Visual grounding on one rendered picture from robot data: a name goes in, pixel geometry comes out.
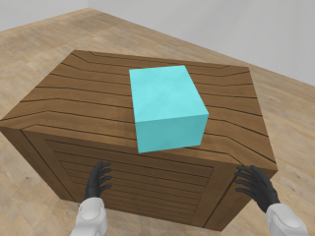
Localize carton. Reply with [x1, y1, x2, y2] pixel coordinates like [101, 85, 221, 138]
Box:
[129, 65, 209, 153]

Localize robot left hand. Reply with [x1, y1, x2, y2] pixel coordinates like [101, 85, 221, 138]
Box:
[84, 161, 112, 201]

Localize pedestal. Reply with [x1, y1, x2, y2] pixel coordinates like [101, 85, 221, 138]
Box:
[0, 49, 279, 232]

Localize left robot forearm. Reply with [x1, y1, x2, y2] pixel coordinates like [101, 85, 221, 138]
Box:
[70, 197, 108, 236]

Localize right robot forearm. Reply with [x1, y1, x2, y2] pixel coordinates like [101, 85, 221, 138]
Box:
[265, 203, 310, 236]

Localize robot right hand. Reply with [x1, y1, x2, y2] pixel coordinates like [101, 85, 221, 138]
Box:
[234, 164, 281, 213]

